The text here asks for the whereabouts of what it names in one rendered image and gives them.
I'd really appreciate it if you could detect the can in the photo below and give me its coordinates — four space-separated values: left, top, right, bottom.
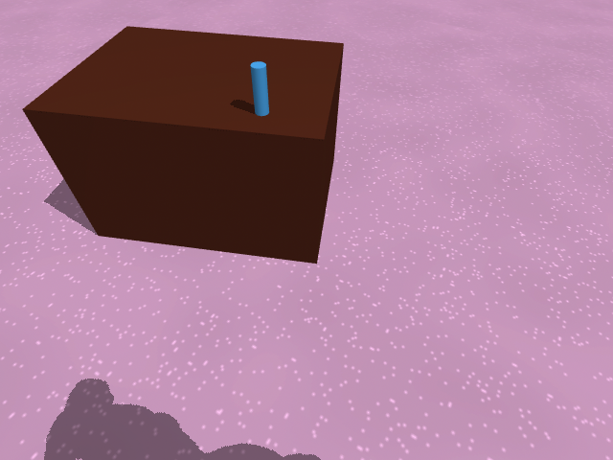
250 61 269 116

